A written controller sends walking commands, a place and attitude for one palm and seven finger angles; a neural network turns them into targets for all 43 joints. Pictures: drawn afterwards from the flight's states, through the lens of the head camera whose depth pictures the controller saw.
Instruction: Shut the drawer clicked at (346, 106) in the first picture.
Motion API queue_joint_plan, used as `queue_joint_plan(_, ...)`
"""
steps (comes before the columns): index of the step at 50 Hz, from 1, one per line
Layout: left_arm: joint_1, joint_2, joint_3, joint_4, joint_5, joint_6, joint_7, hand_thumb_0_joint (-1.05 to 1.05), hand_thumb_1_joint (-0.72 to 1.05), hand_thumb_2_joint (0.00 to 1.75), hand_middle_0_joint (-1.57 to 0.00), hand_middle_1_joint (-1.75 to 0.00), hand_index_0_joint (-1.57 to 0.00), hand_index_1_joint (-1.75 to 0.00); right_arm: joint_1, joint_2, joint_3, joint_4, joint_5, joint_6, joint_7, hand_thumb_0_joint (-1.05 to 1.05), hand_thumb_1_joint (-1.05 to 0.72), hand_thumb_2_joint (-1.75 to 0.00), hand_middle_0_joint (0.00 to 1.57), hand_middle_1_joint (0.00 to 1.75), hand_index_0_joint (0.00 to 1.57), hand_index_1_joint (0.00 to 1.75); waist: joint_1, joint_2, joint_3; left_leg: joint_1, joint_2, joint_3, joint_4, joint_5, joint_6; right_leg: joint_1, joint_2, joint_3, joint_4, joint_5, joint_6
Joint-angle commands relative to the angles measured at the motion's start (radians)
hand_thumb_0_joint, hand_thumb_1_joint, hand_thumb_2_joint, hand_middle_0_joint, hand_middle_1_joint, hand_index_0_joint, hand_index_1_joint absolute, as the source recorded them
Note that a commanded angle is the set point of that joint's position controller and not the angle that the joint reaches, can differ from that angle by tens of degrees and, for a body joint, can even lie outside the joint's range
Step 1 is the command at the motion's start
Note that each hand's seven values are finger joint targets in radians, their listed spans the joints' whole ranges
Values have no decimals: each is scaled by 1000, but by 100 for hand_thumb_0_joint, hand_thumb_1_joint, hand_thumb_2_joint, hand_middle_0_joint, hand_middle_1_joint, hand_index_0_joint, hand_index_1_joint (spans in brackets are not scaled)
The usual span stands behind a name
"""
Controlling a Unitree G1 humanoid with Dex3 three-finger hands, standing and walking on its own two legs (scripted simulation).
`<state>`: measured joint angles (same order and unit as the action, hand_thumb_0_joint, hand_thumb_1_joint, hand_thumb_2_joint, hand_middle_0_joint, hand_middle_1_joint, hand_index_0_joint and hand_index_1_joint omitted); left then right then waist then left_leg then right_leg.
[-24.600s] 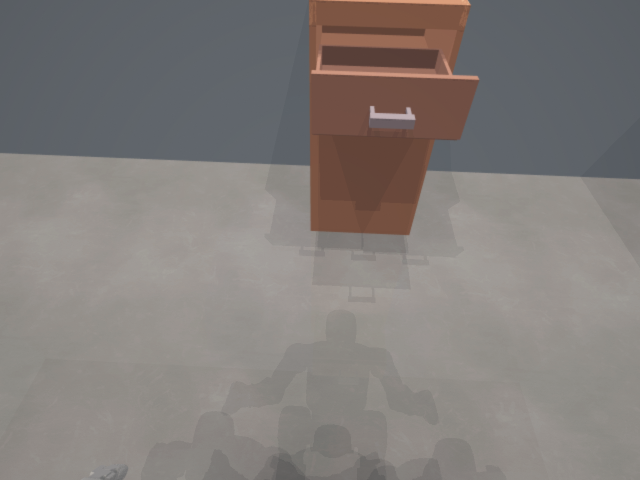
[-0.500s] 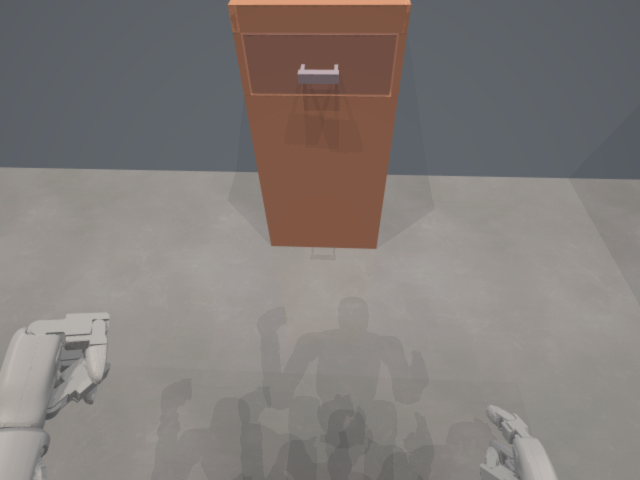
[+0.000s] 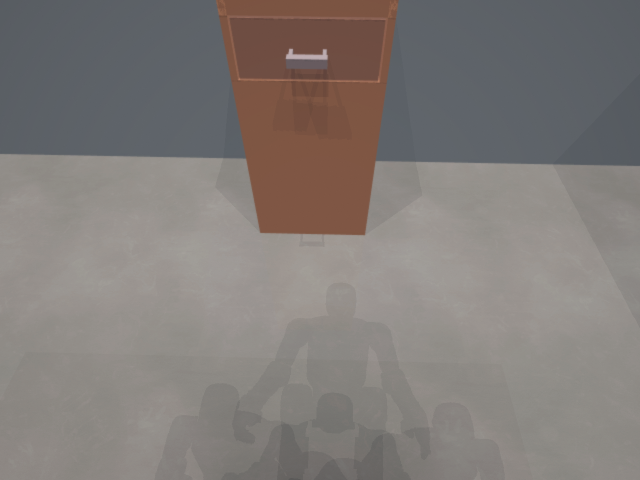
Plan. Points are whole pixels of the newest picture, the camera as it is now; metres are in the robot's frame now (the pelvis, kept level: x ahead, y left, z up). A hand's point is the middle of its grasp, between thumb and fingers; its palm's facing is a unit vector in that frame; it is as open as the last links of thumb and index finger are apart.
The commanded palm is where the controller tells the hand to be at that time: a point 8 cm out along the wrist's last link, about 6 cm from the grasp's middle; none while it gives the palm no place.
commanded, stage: let the arm hang, fingers relaxed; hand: left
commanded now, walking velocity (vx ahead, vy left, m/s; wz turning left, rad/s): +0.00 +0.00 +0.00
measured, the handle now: (307, 57) +1.07 +0.10 -0.01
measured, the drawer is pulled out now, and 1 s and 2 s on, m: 0.00 0.00 0.00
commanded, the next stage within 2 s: look to check the result in 0.54 s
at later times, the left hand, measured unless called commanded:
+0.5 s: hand out of the picture +0.11 +0.22 -0.15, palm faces -0.03 -0.95 -0.31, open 7.4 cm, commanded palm none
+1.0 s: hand out of the picture +0.12 +0.23 -0.15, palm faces -0.02 -0.94 -0.35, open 7.4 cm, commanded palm none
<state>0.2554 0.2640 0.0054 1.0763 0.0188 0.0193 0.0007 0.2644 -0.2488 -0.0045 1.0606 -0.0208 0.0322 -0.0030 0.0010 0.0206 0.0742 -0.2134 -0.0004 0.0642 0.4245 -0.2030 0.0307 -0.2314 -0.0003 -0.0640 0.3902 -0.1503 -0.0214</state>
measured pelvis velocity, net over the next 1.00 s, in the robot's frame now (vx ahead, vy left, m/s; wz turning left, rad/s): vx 0.04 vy -0.01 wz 0.00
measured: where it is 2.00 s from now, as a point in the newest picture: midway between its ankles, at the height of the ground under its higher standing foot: outside the picture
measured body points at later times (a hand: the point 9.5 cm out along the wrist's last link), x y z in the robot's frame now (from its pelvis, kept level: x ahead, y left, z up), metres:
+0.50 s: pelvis +0.02 +0.00 +0.00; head +0.04 -0.01 +0.45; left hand +0.12 +0.27 -0.13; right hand +0.07 -0.28 -0.15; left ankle +0.02 +0.10 -0.74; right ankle +0.04 -0.11 -0.74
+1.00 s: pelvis +0.04 -0.01 +0.01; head +0.06 -0.03 +0.46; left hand +0.12 +0.28 -0.12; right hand +0.11 -0.30 -0.14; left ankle +0.02 +0.10 -0.74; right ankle +0.04 -0.11 -0.74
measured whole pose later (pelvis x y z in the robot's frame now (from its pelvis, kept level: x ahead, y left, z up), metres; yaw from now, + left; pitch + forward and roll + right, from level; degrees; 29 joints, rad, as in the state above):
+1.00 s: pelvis +0.04 -0.01 +0.01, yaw +0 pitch +0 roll +0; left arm 0.08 0.32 0.02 1.14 0.02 -0.01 0.00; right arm 0.11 -0.33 -0.01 1.12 -0.02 0.00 -0.01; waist -0.01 0.03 0.06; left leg -0.09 0.01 0.06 0.29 -0.19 0.00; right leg -0.13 0.02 -0.07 0.29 -0.16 -0.03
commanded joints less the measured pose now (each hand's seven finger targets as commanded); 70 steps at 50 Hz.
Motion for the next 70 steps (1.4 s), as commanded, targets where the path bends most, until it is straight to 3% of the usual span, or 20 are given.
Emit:
queue_joint_plan(1,-69,164,34,-31,-7,-38,15,0,90,90,-24,-34,-24,-34,-9,-144,-32,-27,4,-35,-15,0,-90,-90,20,30,20,30,-13,-8,-49,9,109,-121,-118,-66,14,12,-113,140,-114,-143,-36)
queue_joint_plan(3,-76,170,36,-15,-8,-41,16,0,90,90,-20,-30,-20,-30,-6,-148,-33,-11,4,-38,-16,0,-90,-90,20,30,20,30,-12,-28,-54,17,112,-123,-122,-33,15,26,-115,138,-111,-111,-37)
queue_joint_plan(5,-85,171,36,-5,-8,-42,18,0,90,90,-20,-30,-20,-30,-18,-156,-35,-3,5,-40,-17,0,-90,-90,20,30,20,30,-10,-5,-50,24,118,-125,-127,-5,15,26,-111,135,-103,-79,-36)
queue_joint_plan(10,-116,186,39,5,-6,-42,18,0,90,90,-20,-30,-20,-30,-41,-167,-35,13,4,-41,-16,0,-90,-90,20,30,20,30,-8,-13,-26,18,120,-130,-147,-5,13,31,-111,136,-108,-76,-29)
queue_joint_plan(13,-136,189,42,7,-6,-45,17,0,90,90,-20,-30,-20,-30,-60,-172,-37,18,2,-45,-16,0,-90,-90,20,30,20,30,-9,-32,-47,35,123,-128,-152,21,12,48,-115,132,-106,-47,-26)
queue_joint_plan(26,-201,220,49,-3,-6,-56,16,0,90,90,-20,-30,-20,-30,-136,-223,-39,14,3,-57,-17,0,-90,-90,20,30,20,30,-13,-4,-104,104,135,-123,-155,173,1,105,-130,127,-96,131,-23)
queue_joint_plan(40,-216,254,49,4,-7,-61,16,0,90,90,-20,-30,-20,-30,-163,-266,-39,8,5,-52,-17,0,-90,-90,20,30,20,30,-19,-19,-138,150,137,-118,-152,193,-6,138,-137,135,-125,184,-19)
queue_joint_plan(45,-220,261,48,5,-8,-59,15,0,90,90,-20,-30,-20,-30,-171,-273,-37,8,6,-51,-18,0,-90,-90,20,30,20,30,-19,-16,-122,151,140,-115,-157,199,-8,135,-137,132,-129,191,-19)
queue_joint_plan(70,-216,266,53,-1,-9,-63,19,0,90,90,-20,-30,-20,-30,-157,-270,-36,8,6,-52,-21,0,-90,-90,20,30,20,30,-17,-21,-125,164,141,-100,-157,220,-14,167,-137,139,-135,270,-13)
